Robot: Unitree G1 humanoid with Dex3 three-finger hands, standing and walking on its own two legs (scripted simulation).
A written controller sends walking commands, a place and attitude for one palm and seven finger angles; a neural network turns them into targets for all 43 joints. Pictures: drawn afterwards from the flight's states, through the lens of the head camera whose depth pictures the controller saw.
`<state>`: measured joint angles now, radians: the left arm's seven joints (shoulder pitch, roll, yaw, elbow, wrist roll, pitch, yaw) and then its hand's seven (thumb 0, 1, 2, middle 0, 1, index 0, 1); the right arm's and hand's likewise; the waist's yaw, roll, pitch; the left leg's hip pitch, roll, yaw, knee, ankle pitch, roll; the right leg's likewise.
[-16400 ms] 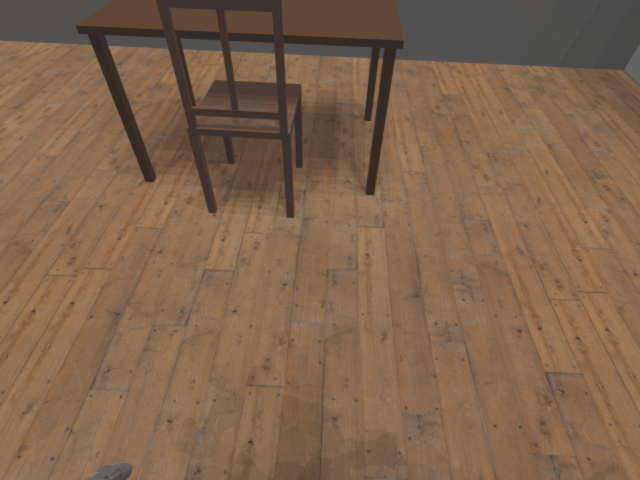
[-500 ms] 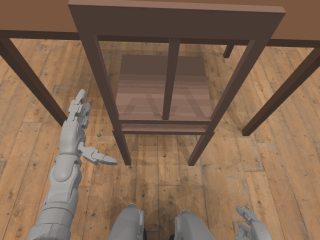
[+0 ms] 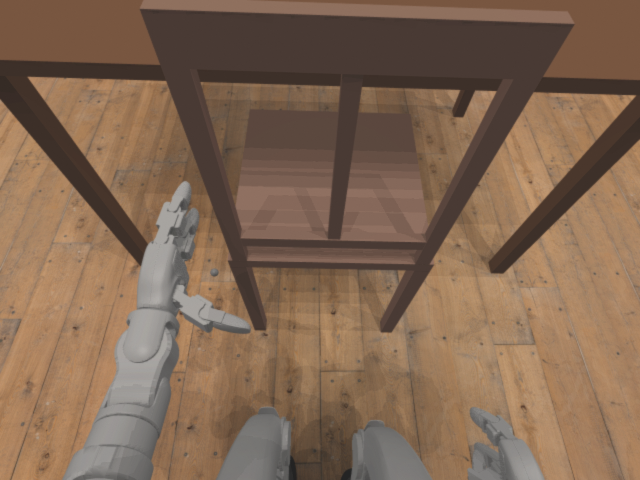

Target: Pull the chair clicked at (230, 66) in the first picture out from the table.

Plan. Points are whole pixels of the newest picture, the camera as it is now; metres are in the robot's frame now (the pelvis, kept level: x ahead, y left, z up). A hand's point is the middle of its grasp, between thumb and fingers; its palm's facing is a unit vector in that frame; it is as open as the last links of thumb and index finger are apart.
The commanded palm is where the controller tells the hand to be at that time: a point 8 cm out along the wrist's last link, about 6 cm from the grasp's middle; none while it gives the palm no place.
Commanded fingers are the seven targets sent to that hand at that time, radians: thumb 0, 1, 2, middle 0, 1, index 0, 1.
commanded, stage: push the fingers through the gap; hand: left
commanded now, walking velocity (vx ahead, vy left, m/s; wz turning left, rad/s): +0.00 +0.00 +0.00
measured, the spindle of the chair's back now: (340, 174) +0.50 -0.01 +0.04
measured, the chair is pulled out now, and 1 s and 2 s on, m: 0.00 0.00 0.00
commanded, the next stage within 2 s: hook a spindle and tug to test in 1.58 s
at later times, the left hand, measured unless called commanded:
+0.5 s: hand (217, 238) +0.41 +0.15 +0.02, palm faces +0.01 -1.00 -0.05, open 16.9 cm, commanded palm +0.39 +0.20 +0.02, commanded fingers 0.00 -0.50 0.30 -0.06 -0.08 -0.06 -0.08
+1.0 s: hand (222, 207) +0.45 +0.15 +0.02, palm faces +0.02 -1.00 -0.05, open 16.9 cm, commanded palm +0.43 +0.19 +0.02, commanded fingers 0.00 -0.50 0.30 -0.06 -0.08 -0.06 -0.08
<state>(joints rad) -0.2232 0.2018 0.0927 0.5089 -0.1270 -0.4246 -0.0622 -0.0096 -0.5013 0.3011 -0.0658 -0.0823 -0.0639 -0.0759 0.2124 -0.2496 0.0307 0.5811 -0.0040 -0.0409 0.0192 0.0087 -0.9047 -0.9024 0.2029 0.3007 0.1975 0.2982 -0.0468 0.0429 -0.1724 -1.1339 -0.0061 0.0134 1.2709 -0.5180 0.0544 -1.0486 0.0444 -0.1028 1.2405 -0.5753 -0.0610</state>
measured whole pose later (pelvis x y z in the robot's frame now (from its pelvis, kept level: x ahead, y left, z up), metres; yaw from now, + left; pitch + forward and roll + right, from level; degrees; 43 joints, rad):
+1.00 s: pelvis +0.00 +0.00 -0.01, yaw -1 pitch +25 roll -3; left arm -0.61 0.28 0.26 0.89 -0.09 -0.50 -0.07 -0.01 -0.50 0.30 -0.07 -0.08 -0.06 -0.08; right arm 0.27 -0.26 0.02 0.65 -0.03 -0.03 0.04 0.01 -0.91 -0.90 0.20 0.30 0.20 0.30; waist -0.11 0.05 -0.18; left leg -1.22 0.01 0.02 1.30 -0.52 0.06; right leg -1.14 0.05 -0.10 1.26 -0.57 -0.06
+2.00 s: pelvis +0.00 +0.01 -0.01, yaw -2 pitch +27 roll -3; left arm -0.70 0.30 0.29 1.00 -0.06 -0.50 -0.06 -0.01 -0.50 0.30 -0.21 -0.52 -0.20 -0.51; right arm 0.28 -0.25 0.03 0.64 -0.03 0.03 0.06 0.00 -0.91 -0.90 0.20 0.30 0.20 0.30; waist -0.13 0.05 -0.18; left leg -1.24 0.01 0.02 1.30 -0.52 0.06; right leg -1.16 0.06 -0.09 1.26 -0.57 -0.05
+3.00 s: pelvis +0.02 +0.01 +0.00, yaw -2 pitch +26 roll -3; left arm -0.51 0.25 0.26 0.80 -0.10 -0.49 -0.05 0.02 0.66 0.73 -0.45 -1.45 -0.45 -1.45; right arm 0.29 -0.24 0.02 0.61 -0.03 0.03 0.07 0.01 -0.91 -0.90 0.20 0.30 0.20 0.30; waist -0.12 0.04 -0.19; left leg -1.17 0.01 0.04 1.25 -0.54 0.07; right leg -1.09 0.07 -0.06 1.21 -0.57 -0.05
